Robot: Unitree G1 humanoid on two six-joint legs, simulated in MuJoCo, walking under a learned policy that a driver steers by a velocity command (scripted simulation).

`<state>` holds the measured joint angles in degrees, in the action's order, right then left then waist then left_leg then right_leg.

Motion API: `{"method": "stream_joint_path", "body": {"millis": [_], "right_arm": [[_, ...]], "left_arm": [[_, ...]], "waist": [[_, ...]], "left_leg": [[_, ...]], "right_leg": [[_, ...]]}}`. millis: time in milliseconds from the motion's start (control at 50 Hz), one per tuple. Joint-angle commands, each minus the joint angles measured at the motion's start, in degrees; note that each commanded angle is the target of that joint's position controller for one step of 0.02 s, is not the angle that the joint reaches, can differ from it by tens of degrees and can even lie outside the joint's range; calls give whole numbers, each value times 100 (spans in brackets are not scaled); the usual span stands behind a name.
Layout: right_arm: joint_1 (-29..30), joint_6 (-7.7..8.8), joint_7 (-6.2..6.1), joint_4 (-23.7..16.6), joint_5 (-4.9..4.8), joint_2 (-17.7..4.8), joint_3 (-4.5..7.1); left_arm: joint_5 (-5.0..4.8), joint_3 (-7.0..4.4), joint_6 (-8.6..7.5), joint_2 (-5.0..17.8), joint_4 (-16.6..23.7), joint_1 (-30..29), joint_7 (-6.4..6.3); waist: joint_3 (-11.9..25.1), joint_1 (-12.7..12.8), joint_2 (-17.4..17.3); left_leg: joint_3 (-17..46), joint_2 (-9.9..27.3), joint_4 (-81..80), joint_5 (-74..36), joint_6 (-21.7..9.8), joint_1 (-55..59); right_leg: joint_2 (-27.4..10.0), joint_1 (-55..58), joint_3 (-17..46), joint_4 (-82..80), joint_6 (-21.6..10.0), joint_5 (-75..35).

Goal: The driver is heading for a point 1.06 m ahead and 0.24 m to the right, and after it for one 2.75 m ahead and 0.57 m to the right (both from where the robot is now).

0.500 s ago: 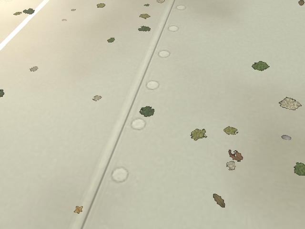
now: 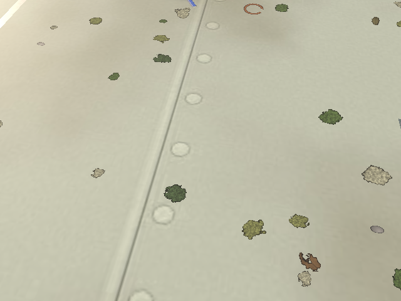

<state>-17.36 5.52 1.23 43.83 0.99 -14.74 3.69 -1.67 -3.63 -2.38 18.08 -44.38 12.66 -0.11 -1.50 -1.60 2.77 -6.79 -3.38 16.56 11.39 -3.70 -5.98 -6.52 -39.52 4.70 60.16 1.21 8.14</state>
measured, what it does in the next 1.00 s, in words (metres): walks ahead, turning right: right foot, then left foot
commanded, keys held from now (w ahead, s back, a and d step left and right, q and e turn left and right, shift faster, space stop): w+e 0.54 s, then w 0.46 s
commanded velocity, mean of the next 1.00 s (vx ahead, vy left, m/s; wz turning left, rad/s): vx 0.50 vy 0.00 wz -0.38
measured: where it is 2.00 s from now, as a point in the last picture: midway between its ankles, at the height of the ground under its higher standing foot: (258, 193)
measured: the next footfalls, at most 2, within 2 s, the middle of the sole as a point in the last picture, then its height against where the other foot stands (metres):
right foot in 0.26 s outside the picture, level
left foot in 0.74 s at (206, 257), level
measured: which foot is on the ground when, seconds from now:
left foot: down 0.00-0.28, up 0.30-0.72, down 0.74-1.00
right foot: up 0.00-0.24, down 0.26-0.76, up 0.78-1.00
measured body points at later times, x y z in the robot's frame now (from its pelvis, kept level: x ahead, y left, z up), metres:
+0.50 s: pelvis +0.29 -0.07 +0.00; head +0.32 -0.09 +0.45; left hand +0.45 +0.18 -0.11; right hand +0.39 -0.38 -0.09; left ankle +0.39 +0.10 -0.67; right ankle +0.29 -0.13 -0.74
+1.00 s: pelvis +0.58 -0.09 +0.00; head +0.61 -0.09 +0.45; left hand +0.83 +0.08 -0.10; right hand +0.51 -0.36 -0.12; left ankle +0.61 +0.00 -0.74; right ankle +0.57 -0.26 -0.68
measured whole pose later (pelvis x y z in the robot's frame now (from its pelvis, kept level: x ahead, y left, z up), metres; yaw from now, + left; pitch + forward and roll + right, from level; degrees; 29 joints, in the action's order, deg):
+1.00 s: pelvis +0.58 -0.09 +0.00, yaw -24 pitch +2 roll +1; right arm -19.8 5.2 1.1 46.3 -0.1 -14.8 2.3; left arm -0.3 -2.6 -3.1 16.9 -38.6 12.0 0.1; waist -0.9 -3.0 2.6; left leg -0.4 -3.4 18.3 10.5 -3.2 -9.5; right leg -4.2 -34.3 2.6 55.4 0.1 14.5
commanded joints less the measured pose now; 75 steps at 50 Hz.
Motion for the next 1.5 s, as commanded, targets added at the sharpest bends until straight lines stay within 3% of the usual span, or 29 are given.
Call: {"method": "stream_joint_path", "body": {"millis": [20, 160, 220, 260, 280, 300, 320, 340, 380, 460, 560, 660, 740, 760, 780, 800, 820, 860, 900, 1020, 1140, 1220, 1240, 1260, 1280, 1300, 1360, 1400, 1500], "right_arm": [[489, 149, -76, -332, 9, -706, 159], [-93, -80, -169, 42, -147, -1050, 258], [12, -243, -251, 17, -182, -1292, 318], [169, -321, -308, -36, -207, -1338, 305], [24, -258, -323, -139, -98, -1078, 193], [-391, -83, -223, -419, 5, -373, -30], [41, 159, -92, -453, -152, -908, 51], [546, 258, -38, -641, -352, -1029, 69], [731, 283, -113, -649, -128, -952, 64], [523, 41, -129, -614, -1, -795, 48], [1533, 27, -92, -817, -30, -494, -107], [1933, 146, 33, -914, -118, -731, -38], [784, 233, -3, -665, -62, -1089, 171], [-88, 243, -28, -581, 8, -1427, 257], [-634, 154, 23, -278, -37, -1815, 388], [-667, 139, 62, -279, -205, -1259, 260], [-335, 114, 39, -325, -192, -982, 171], [147, 59, 22, -368, -73, -781, 71], [239, 74, 3, -336, -39, -640, 12], [-5, 29, -66, -67, -161, -1011, 93], [-513, -137, -103, 296, -196, -1083, 69], [-227, -231, -162, 289, -204, -1166, 80], [-252, -197, -166, 190, -109, -967, 4], [-1040, -144, -121, 210, -11, -384, -197], [-1457, -162, -81, 455, -136, -552, -195], [-1076, -229, -82, 420, -289, -1041, -32], [-343, -569, -258, 252, -217, -839, 20], [-582, -752, -357, 273, -160, -695, 38], [9, -852, -354, -84, -131, -637, 76]], "left_arm": [[31, -26, -51, 178, 271, 79, 61], [61, 88, -93, 59, 878, -1154, 343], [60, -31, -48, 299, 1026, -875, 410], [38, -303, -6, 774, 765, 529, 328], [29, -476, 70, 1274, 626, 1332, 197], [-8, -511, 36, 1654, 786, 979, 169], [45, -374, -23, 1195, 873, 1121, 196], [91, -302, -73, 912, 849, 984, 188], [83, -216, -140, 608, 909, 324, 180], [117, -202, -157, 640, 992, 115, 73], [59, -250, -60, 819, 838, 408, -70], [49, -210, -39, 718, 558, 888, -53], [105, -148, -3, 535, 550, 731, -34], [199, -32, -17, 268, 653, 896, -40], [30, 72, -89, -60, 679, 1691, -30], [-43, -12, -114, 481, 608, 1383, -45], [-45, -90, -122, 744, 741, 637, -44], [119, -70, -163, 593, 909, 82, -34], [113, -53, -166, 403, 876, 233, 8], [156, 104, -180, 30, 1047, -464, 51], [125, 98, -291, 45, 1261, -1324, 192], [267, -86, -332, 383, 933, -295, 223], [335, -171, -330, 727, 813, 292, 170], [496, -163, -256, 958, 841, 645, 109], [315, -94, -176, 569, 761, 884, 126], [221, -76, -106, 493, 767, 595, 148], [277, 49, -121, 127, 732, -556, 145], [381, -34, -121, 328, 686, -899, 131], [284, -135, -8, 510, 479, -906, -106]], "waist": [[-185, 175, -553], [-489, -281, -381], [-6, 36, -711], [782, 858, -704], [1354, 1128, -1], [1880, 446, 1357], [2418, 875, 592], [1622, 885, 263], [685, 382, -439], [367, 58, -202], [186, 438, 116], [144, 650, 277], [599, -15, 365], [1464, -290, -322], [2020, -52, -2169], [1593, -283, -1508], [812, -383, -976], [187, -166, -570], [198, 50, -859], [54, -91, -695], [-83, -344, -722], [624, 365, -713], [1193, 576, -348], [2126, 429, 911], [2987, 530, 1084], [2370, 575, 562], [867, 71, 203], [657, -145, 534], [608, 10, 398]], "left_leg": [[393, 1482, -982, -1624, -692, -318], [-124, 1874, -620, -2409, -512, 1042], [-351, 1892, 447, -5065, -315, 1435], [-534, 1631, 2444, -5572, -67, 844], [-539, 1315, 4239, -3466, 178, -566], [152, -135, 6457, 1916, 592, -3112], [1453, 93, 6808, 2024, 444, -3701], [1413, 365, 6542, 1603, 319, -3957], [1295, 818, 5323, 987, 314, -3545], [1118, 901, 4379, 605, 664, -2899], [908, 531, 2146, -1349, 875, -2325], [1037, 470, 1308, -1491, 602, -2182], [956, 529, 965, -928, 19, -632], [2018, 1476, 1147, -926, -434, 904], [4662, 2529, 453, 588, -1392, 2517], [5236, 2541, -19, 2097, -1288, 2362], [4402, 2322, -89, 1978, -1027, 1681], [3304, 1868, -259, 683, -919, 554], [2720, 1561, -459, -121, -863, 133], [1722, 1425, -788, -1352, -915, -85], [1315, 1399, -331, -2413, -620, 226], [1159, 1172, 1132, -3685, -192, 318], [953, 840, 2170, -2792, 64, -295], [814, 187, 4351, 762, 511, -2126], [1464, 90, 5255, 2929, 591, -2413], [1571, 307, 5610, 2779, 618, -2700], [1294, 823, 4739, 1883, 765, -2347], [990, 703, 4524, 1479, 890, -1698], [866, 895, 3752, 763, 773, -1781]], "right_leg": [[-52, 83, 158, -868, -4, -1101], [146, -276, -513, -2360, -355, -983], [640, 500, -1026, -2388, -667, -43], [1083, 2513, -1099, -2751, -1036, -79], [318, 4282, 215, -2881, -1393, -263], [-1103, 6055, 3709, -3673, -2643, 548], [-1251, 6327, 4307, -4229, -2615, 1047], [-1054, 5757, 3406, -4279, -2300, 883], [-581, 4171, 2220, -4339, -1944, -399], [-257, 2912, 1502, -4668, -1962, -1580], [279, 2305, 835, -4579, -1467, -873], [-166, 3070, 1381, -4153, -1304, -304], [71, 3228, 1298, -2799, -953, -1548], [475, 2429, 898, -1177, -716, -621], [1287, 410, 289, 702, -283, 2178], [994, -376, 630, 1302, -272, 2393], [753, -607, 524, 1392, -302, 1875], [351, -385, 219, 863, -276, 1180], [159, 91, 113, 404, -232, 901], [92, 173, -229, -1457, -14, -189], [471, 798, -420, -2877, -125, -1165], [756, 2513, -527, -3522, -560, -1603], [162, 3768, -83, -3284, -816, -3488], [-1536, 5878, 1669, -2858, -1838, -5573], [-1959, 6110, 2394, -2953, -2234, -5370], [-1662, 5406, 1910, -3220, -2022, -4334], [-982, 3060, 717, -4063, -1481, -2461], [-812, 2165, 234, -4454, -1514, -2084], [-1014, 2209, -171, -4729, -1556, -797]]}}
